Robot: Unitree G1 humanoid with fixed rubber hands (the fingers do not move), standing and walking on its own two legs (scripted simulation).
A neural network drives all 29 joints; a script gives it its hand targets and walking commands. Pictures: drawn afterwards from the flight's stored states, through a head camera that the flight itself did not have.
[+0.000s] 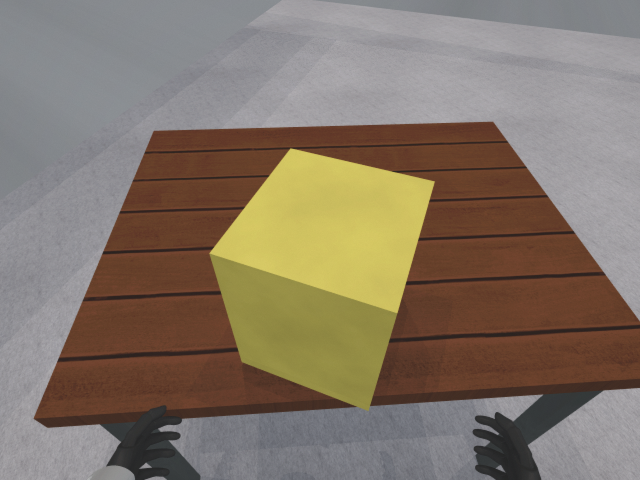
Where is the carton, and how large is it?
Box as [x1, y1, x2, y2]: [209, 148, 434, 410]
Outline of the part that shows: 290,148 209,253 239,354 243,362 368,410 434,181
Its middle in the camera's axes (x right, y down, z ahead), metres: +0.02 +0.05 +0.54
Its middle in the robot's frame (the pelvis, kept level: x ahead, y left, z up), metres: +0.37 +0.02 +0.04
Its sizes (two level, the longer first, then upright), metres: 0.210 0.200 0.250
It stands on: a table, 0.69 m high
